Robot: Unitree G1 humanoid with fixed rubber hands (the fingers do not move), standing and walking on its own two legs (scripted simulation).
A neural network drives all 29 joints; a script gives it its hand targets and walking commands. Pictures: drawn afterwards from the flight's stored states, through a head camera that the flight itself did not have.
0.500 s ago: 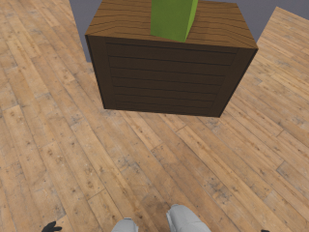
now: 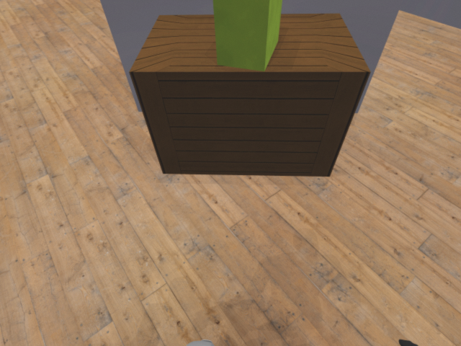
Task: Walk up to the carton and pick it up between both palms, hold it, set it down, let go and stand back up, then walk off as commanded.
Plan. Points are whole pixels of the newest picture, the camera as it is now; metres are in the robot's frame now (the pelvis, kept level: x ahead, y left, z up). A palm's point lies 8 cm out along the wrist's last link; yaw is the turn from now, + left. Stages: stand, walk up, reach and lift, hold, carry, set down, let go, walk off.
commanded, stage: walk off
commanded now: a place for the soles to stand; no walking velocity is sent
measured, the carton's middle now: (250, 17) +1.26 -0.08 +0.03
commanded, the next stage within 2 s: stand in 0.82 s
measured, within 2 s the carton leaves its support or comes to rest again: neither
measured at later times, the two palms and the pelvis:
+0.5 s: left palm out of the picture +0.12 +0.32 -0.10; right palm out of the picture +0.13 -0.30 -0.10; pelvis +0.04 +0.00 +0.00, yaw +0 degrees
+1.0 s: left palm out of the picture +0.12 +0.32 -0.10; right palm out of the picture +0.12 -0.30 -0.09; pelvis +0.03 +0.00 +0.01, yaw +0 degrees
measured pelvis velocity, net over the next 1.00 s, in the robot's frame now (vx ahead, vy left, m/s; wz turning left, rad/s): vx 0.03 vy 0.00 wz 0.00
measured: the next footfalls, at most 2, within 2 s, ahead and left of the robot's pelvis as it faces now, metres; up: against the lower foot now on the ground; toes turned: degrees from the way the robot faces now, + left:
left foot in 0.04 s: +0.09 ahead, +0.12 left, +0.00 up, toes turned -5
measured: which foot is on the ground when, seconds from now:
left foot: up 0.00-0.02, down 0.04-1.00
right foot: down 0.00-1.00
